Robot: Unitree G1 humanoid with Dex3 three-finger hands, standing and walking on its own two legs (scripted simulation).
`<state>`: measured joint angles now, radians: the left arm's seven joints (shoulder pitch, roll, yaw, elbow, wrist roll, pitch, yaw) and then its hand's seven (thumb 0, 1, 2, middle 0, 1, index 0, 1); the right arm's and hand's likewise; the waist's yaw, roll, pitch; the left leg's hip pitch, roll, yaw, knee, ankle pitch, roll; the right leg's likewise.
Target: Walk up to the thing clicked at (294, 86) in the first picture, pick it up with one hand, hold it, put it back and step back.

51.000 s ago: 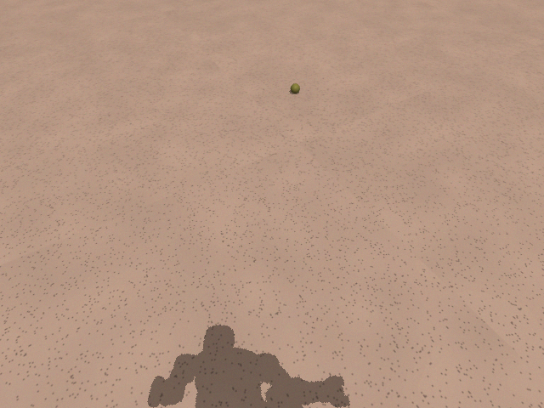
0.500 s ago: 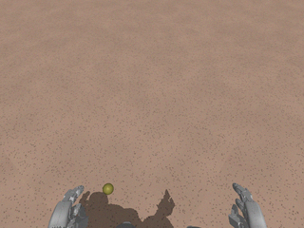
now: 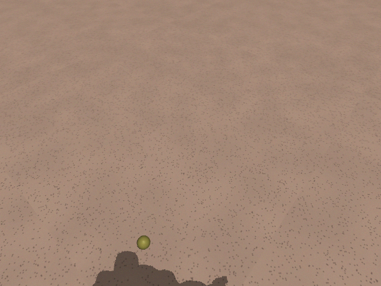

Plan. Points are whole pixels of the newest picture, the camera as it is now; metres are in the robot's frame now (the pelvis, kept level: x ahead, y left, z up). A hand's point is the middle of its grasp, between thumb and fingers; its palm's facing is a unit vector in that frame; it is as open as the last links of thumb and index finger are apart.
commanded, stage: stand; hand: left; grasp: from above
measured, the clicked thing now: (143, 242) +0.45 +0.27 -0.73
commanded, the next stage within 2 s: step back in 1.98 s
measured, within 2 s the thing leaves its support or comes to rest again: neither
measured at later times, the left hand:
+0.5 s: hand out of the picture +0.01 +0.23 -0.15, palm faces +0.02 -0.94 -0.34, open 7.4 cm
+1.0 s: hand out of the picture +0.07 +0.20 -0.15, palm faces +0.00 -0.96 -0.28, open 7.4 cm
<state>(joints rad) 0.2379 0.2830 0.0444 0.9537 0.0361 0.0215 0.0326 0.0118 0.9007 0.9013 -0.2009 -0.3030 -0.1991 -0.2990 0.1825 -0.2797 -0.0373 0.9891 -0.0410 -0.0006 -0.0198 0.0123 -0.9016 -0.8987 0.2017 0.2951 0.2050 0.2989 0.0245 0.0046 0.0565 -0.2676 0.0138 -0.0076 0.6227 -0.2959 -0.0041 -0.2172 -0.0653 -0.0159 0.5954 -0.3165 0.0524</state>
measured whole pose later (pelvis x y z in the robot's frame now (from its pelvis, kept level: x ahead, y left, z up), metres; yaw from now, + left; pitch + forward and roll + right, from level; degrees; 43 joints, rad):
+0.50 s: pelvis -0.02 -0.01 +0.01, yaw +0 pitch -5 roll +0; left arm 0.21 0.31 0.03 1.12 0.03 0.00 0.02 0.01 0.90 0.90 -0.20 -0.30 -0.20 -0.30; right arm 0.18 -0.31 -0.03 1.11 -0.03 0.02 -0.01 0.01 -0.90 -0.90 0.20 0.30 0.21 0.30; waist 0.01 0.02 0.06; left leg -0.18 0.03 -0.02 0.43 -0.17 -0.02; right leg -0.13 -0.05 -0.03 0.41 -0.20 0.03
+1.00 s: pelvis +0.01 -0.02 +0.02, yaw -1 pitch -4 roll +0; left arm 0.14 0.25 0.02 1.15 0.02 0.00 0.02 0.01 0.90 0.90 -0.20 -0.30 -0.20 -0.30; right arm 0.15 -0.26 0.01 1.14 -0.01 0.01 -0.01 0.01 -0.90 -0.90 0.20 0.29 0.20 0.30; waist 0.00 0.01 0.05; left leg -0.12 0.04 0.00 0.37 -0.18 -0.03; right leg -0.09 -0.04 -0.02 0.36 -0.21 0.03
